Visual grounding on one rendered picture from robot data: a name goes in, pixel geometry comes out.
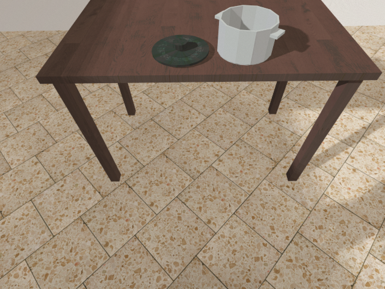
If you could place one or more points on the pot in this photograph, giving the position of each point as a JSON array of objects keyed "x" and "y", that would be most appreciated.
[{"x": 247, "y": 33}]

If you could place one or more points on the knob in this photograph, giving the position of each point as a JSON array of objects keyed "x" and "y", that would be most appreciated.
[{"x": 180, "y": 44}]

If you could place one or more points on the lid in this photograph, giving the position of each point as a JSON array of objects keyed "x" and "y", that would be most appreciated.
[{"x": 164, "y": 53}]

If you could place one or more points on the table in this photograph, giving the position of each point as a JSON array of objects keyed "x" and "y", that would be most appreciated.
[{"x": 111, "y": 42}]

